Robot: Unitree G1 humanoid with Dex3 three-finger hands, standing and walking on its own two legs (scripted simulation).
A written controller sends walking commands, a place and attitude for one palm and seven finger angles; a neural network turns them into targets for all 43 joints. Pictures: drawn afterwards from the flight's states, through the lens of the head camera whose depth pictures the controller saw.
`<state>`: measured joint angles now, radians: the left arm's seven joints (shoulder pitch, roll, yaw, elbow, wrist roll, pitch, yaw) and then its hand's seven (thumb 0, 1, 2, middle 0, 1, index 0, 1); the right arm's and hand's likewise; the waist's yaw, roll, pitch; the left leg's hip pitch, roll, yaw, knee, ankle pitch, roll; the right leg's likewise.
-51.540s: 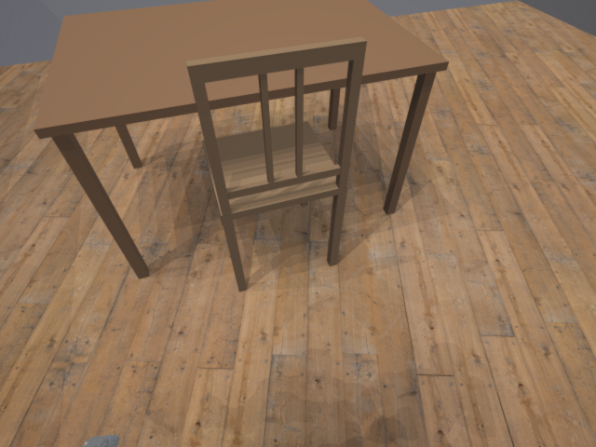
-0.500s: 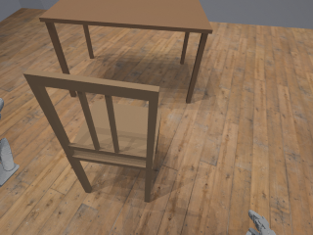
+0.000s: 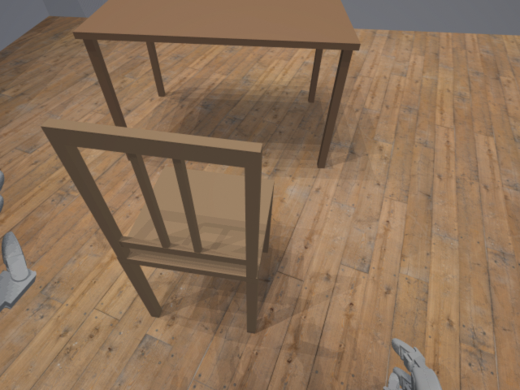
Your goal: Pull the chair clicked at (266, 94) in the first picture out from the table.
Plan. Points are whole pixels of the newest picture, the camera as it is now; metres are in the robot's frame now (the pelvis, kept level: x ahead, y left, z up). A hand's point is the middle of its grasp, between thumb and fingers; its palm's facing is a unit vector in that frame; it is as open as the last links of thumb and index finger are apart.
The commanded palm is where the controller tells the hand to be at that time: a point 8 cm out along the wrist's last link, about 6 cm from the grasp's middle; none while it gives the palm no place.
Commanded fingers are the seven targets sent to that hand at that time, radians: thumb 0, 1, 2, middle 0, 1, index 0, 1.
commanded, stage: stop stepping back and stand still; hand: left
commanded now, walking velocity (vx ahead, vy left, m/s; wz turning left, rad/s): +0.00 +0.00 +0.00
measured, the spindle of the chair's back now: (152, 205) +0.51 +0.27 -0.08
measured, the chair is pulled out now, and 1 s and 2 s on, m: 0.74 0.74 0.74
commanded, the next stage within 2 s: let the arm hang, fingers relaxed in 0.46 s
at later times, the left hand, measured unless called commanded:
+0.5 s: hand (38, 261) +0.22 +0.27 +0.16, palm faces +0.41 -0.79 -0.46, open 7.4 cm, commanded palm +0.16 +0.31 +0.17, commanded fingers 0.00 0.90 0.90 -0.20 -0.30 -0.20 -0.30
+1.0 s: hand out of the picture +0.00 +0.19 -0.17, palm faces +0.04 -0.98 -0.21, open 6.9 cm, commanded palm none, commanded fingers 0.00 0.90 0.90 -0.20 -0.30 -0.20 -0.30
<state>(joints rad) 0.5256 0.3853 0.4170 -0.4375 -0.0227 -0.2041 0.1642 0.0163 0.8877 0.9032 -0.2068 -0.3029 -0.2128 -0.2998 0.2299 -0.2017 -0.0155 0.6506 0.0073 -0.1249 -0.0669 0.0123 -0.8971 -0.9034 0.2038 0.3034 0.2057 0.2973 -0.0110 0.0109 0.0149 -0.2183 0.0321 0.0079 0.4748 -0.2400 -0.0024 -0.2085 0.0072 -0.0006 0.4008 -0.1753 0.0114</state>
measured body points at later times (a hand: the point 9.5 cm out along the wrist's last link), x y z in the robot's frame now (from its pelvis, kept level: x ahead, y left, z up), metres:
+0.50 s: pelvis +0.02 +0.01 +0.00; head +0.04 +0.01 +0.45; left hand +0.19 +0.31 +0.18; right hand +0.19 -0.22 -0.08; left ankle +0.01 +0.12 -0.74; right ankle +0.03 -0.13 -0.74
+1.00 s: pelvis +0.00 +0.00 +0.00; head +0.02 +0.01 +0.45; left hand +0.00 +0.24 -0.16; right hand -0.02 -0.24 -0.15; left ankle +0.01 +0.12 -0.74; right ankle +0.03 -0.13 -0.74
